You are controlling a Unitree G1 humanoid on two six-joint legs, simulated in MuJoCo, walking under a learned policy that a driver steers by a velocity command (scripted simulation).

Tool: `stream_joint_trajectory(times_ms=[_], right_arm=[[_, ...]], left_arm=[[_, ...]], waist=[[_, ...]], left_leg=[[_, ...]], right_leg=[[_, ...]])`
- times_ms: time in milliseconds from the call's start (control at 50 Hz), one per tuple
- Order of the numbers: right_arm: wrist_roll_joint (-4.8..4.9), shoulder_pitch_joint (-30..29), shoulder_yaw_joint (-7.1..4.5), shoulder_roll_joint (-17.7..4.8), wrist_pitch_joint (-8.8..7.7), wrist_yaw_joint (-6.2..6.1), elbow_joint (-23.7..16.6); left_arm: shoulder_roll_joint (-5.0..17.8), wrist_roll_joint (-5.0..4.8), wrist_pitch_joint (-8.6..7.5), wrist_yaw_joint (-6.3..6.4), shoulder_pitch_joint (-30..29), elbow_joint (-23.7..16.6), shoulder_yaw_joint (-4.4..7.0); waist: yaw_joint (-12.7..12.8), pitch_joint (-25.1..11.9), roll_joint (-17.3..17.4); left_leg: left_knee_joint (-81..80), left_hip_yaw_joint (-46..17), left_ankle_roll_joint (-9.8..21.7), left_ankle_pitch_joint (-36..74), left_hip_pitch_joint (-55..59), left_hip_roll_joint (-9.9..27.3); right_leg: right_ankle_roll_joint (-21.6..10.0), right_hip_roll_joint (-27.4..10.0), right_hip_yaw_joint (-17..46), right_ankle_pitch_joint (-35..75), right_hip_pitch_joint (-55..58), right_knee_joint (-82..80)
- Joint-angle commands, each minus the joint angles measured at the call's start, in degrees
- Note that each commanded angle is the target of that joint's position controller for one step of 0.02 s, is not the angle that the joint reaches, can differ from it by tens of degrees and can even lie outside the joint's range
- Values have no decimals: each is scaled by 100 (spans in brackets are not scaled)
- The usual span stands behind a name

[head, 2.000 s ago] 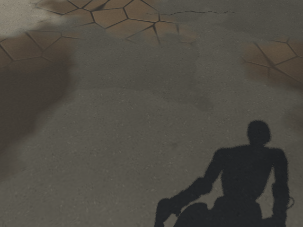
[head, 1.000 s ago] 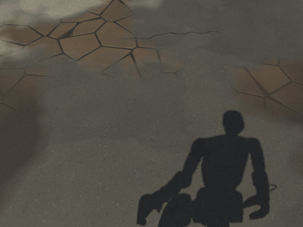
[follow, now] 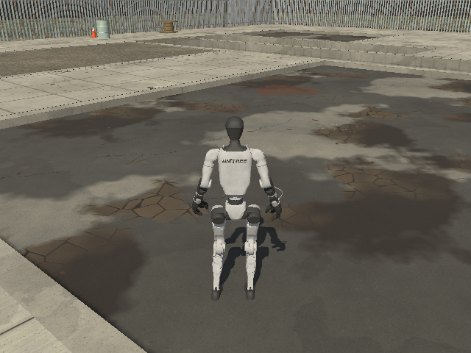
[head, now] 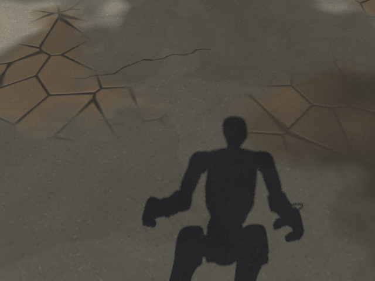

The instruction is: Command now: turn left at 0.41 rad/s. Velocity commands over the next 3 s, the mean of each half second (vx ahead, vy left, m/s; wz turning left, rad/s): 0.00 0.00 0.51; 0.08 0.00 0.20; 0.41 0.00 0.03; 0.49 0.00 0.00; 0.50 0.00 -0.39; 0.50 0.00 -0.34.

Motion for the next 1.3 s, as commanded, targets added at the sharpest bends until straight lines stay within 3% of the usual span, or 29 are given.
stream_joint_trajectory(times_ms=[20,40,60,80,120,180,280,300,320,340,360,420,580,720,760,800,820,840,900,960,1000,1040,1060,1080,1100,1120,1160,1220,1300], right_arm=[[49,-278,-161,-631,-15,-40,-636],[31,-211,-138,-535,1,-11,-711],[3,-293,-201,-683,30,17,-759],[23,-300,-278,-804,73,34,-758],[69,-207,-233,-598,182,28,-726],[68,-359,-108,-357,213,126,-879],[53,113,-240,-613,243,290,-921],[13,288,-339,-873,245,234,-903],[-49,422,-509,-1679,227,126,-1089],[-265,453,-465,-1732,101,200,-1274],[-302,322,-426,-1565,-11,242,-1270],[-11,-389,-283,-1086,-12,124,-1341],[-76,-173,-194,-896,43,-41,-1330],[-113,-241,-116,-813,91,77,-1266],[-55,-357,-43,-662,99,79,-1233],[-175,-27,58,-377,16,82,-1158],[-191,324,70,-240,-38,128,-1141],[-215,31,50,-417,-58,132,-1145],[-32,-522,-69,-579,-120,133,-1318],[56,-432,-56,-373,-287,232,-1311],[37,-83,-63,-245,-384,303,-1121],[10,564,-156,-340,-380,323,-868],[23,1117,-225,-571,-386,282,-789],[-13,1523,-381,-1217,-394,301,-773],[-42,1710,-353,-1123,-456,312,-755],[-45,1537,-258,-890,-513,287,-756],[-62,1251,-197,-749,-538,268,-813],[-53,1119,-125,-644,-467,214,-777],[-15,1275,-123,-776,-396,114,-573]], left_arm=[[741,10,-39,25,456,-326,271],[874,32,-56,30,462,-337,288],[808,62,-118,58,428,-427,250],[776,66,-179,85,357,-494,213],[866,-43,-213,104,-126,-531,236],[1019,-47,-106,115,-188,-464,294],[1064,-255,-20,73,44,-316,323],[831,-192,-26,32,364,-184,270],[441,136,-20,-17,380,-403,140],[657,86,-73,19,-280,-666,179],[845,-68,-61,57,-511,-697,234],[939,2,7,185,-182,-446,309],[613,-73,-26,86,-275,-398,158],[625,-137,-134,-54,-246,-397,116],[499,-113,-199,-117,15,-296,73],[803,53,-245,-125,316,-294,82],[1013,31,-227,-138,158,-152,127],[783,-47,-211,-154,128,-208,105],[1068,-98,-244,-100,478,-134,166],[1073,-177,-278,-69,579,-116,163],[1051,-269,-234,-113,260,-200,151],[821,-232,-249,-150,259,-234,82],[478,-182,-303,-185,64,-358,-31],[295,-209,-419,-178,-13,-631,-89],[671,-280,-521,-152,-230,-716,10],[815,-343,-582,-183,-107,-670,70],[694,-251,-642,-249,-85,-564,40],[517,-170,-628,-379,-169,-503,-5],[220,-160,-634,-454,-916,-690,-168]], waist=[[195,-617,-510],[140,-679,-1204],[219,-734,-1248],[186,-718,-754],[-27,-504,-456],[86,-585,-785],[-61,-892,-868],[-38,-770,-229],[131,-694,1685],[-286,-1043,1417],[-285,-890,866],[155,-646,559],[4,-815,714],[-77,-567,762],[180,-595,631],[110,-981,-13],[-334,-943,-964],[-58,-805,-1133],[268,252,-1346],[241,356,-1203],[-24,198,-1108],[-281,-182,-864],[-495,-316,-201],[-535,-382,1401],[-645,-130,1330],[-432,127,841],[-277,177,329],[-170,125,417],[-366,259,370]], left_leg=[[360,-170,274,378,-1068,48],[1178,275,138,-627,-1411,-139],[2457,332,27,-1816,-1717,29],[3306,192,-34,-1935,-1850,131],[3021,194,-103,-1304,-1797,406],[1836,724,-167,-779,-950,367],[-573,1277,213,588,584,-103],[-1082,756,442,1408,1245,61],[-1245,-1716,1184,3693,2091,1806],[-1463,-2545,2217,4012,1650,2426],[-1561,-2132,2143,3409,1492,2114],[-1506,-1259,1404,2544,1029,1332],[-1562,-1164,1370,1784,1188,1084],[-1412,-1504,1508,1660,787,1066],[-1210,-1392,1288,1873,678,865],[-809,-950,727,716,166,408],[-698,-131,476,-398,-25,-230],[-328,230,300,-705,42,-344],[584,678,277,-895,-840,-262],[499,679,477,-1204,-852,-24],[-592,1016,568,-241,412,-212],[-824,939,545,305,1673,-220],[-1247,-31,751,-60,2268,447],[-1997,-2182,1442,-891,2799,1602],[-2398,-3333,2012,-975,2771,2176],[-2303,-2983,1970,-865,2832,2151],[-2362,-2014,1659,-178,2727,1756],[-2545,-889,1403,1586,2286,1318],[-2689,-50,1270,2111,1786,1017]], right_leg=[[-732,-1246,1299,837,1270,-909],[-1224,-2121,2156,1539,1441,-1269],[-1678,-2724,2591,2380,1488,-1364],[-1793,-2799,2477,2787,1405,-1348],[-1328,-2299,1501,2497,1170,-1363],[-1036,-1768,418,2607,884,-1263],[-552,-1797,-97,1730,781,-428],[-109,-1513,-518,828,86,381],[534,-759,-926,-2183,-1739,2423],[599,-301,152,-2648,-2248,3462],[528,-381,433,-2203,-2348,3836],[513,-529,556,-901,-2118,3544],[682,-444,544,-242,-1481,2034],[533,-396,379,-652,-306,523],[398,-353,288,340,452,-814],[71,-1137,951,1846,1634,-1101],[-320,-1335,1220,992,1455,-925],[-570,-1344,1469,-706,1044,-1267],[-937,-1912,2492,-2583,646,-2078],[-936,-1897,2300,-2041,715,-2108],[-741,-1460,1570,-1435,173,-1889],[-533,-1177,1130,-870,-323,-1243],[-246,-803,696,-650,-873,-120],[121,-181,-12,-922,-2027,1602],[122,-249,448,-1778,-2876,2780],[-11,-522,643,-1448,-3325,3354],[-162,-808,552,-532,-3470,3331],[-2,-923,279,235,-2966,2720],[243,-703,-34,1310,-2305,1027]])
Next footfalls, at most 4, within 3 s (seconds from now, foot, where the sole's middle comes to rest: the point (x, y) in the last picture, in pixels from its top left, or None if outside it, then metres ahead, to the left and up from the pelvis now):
0.30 left None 0.02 0.16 -0.77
0.78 right None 0.09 -0.06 -0.76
1.50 right None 0.46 0.12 -0.76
2.04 left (69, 236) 0.64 0.45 -0.76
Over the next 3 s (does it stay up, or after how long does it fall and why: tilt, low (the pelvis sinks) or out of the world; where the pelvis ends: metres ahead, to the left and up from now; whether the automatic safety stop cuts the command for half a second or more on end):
stays up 1.03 0.35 0.01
